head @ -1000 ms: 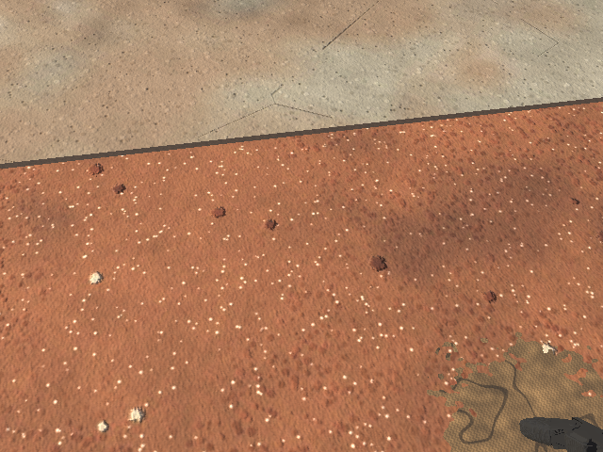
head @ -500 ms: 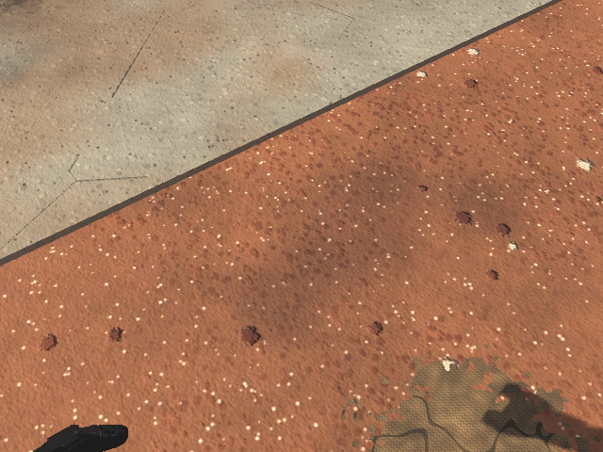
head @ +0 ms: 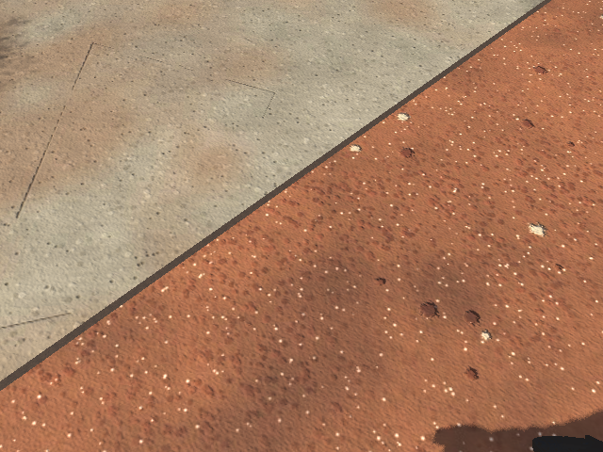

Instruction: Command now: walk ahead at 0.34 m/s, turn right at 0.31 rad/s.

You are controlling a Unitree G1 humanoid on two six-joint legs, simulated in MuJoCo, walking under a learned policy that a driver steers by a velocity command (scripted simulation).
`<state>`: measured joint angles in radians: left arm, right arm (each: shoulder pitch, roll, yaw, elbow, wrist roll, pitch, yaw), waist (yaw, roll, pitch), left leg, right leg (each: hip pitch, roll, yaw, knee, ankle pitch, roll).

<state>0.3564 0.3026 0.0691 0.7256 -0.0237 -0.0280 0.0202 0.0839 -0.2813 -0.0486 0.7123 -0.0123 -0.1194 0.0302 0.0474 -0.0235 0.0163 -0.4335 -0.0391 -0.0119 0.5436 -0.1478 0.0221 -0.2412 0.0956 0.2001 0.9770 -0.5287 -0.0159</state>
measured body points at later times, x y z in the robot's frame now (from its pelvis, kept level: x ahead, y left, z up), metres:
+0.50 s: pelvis +0.12 -0.01 +0.01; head +0.13 -0.02 +0.46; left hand +0.31 +0.23 -0.08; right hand +0.21 -0.27 -0.12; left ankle +0.09 +0.11 -0.72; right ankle +0.14 -0.13 -0.72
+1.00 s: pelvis +0.12 -0.02 +0.01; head +0.13 -0.02 +0.46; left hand +0.26 +0.24 -0.11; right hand +0.17 -0.29 -0.13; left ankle +0.09 +0.11 -0.72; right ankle +0.14 -0.13 -0.72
